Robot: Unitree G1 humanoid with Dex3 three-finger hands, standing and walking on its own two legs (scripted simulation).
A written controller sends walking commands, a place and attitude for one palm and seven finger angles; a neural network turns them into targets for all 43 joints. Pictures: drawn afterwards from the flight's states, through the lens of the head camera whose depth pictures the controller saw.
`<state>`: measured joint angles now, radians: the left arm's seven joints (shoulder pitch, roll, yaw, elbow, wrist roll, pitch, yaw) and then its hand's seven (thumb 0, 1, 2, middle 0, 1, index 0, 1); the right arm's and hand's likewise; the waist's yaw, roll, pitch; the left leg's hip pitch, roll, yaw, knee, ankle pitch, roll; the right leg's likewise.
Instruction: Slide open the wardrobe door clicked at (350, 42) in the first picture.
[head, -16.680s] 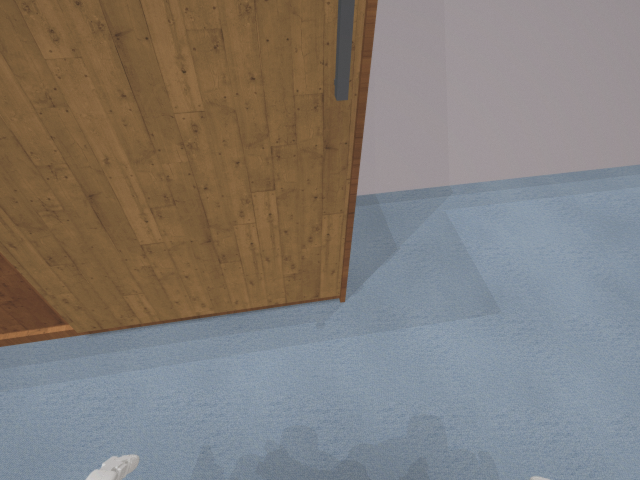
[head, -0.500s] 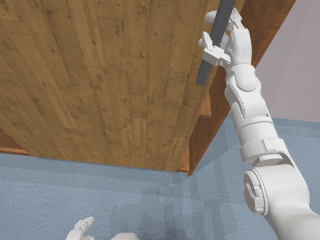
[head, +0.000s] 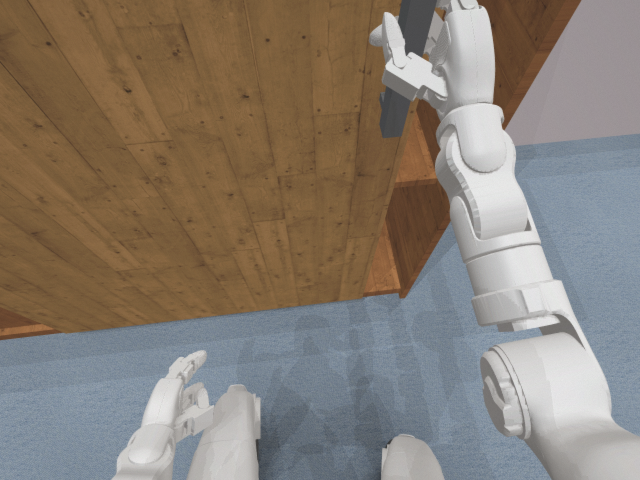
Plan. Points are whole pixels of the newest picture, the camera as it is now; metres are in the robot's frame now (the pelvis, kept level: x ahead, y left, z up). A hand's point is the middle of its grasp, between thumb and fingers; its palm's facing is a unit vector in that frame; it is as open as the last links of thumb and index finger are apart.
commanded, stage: step sideways, sliding the door along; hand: right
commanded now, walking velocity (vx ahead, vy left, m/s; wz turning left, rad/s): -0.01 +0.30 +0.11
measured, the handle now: out of the picture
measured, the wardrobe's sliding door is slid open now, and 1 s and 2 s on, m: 0.13 0.42 0.66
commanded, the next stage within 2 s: stop walking and hold the door there in 1.72 s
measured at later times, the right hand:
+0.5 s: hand (273, 69) +0.46 +0.03 +0.20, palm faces +0.19 +0.98 -0.09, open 6.5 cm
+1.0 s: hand (56, 90) +0.45 +0.22 +0.20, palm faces +0.10 +0.99 -0.04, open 6.8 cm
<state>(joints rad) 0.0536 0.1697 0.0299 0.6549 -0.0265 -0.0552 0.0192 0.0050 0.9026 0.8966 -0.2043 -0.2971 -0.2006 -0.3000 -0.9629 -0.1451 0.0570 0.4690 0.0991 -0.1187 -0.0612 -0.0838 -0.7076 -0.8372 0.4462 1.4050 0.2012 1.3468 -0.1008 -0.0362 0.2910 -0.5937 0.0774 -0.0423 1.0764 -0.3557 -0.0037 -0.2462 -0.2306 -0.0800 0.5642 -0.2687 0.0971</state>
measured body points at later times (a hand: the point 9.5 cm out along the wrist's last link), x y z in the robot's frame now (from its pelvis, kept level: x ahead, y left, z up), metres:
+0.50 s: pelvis +0.05 +0.21 +0.00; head +0.17 +0.17 +0.43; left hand +0.29 +0.40 -0.10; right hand +0.45 -0.03 +0.21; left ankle +0.12 +0.35 -0.67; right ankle +0.02 +0.03 -0.73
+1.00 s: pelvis +0.08 +0.35 +0.00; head +0.19 +0.32 +0.44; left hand +0.31 +0.55 -0.09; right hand +0.43 +0.17 +0.20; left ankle +0.10 +0.48 -0.67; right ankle +0.06 +0.23 -0.73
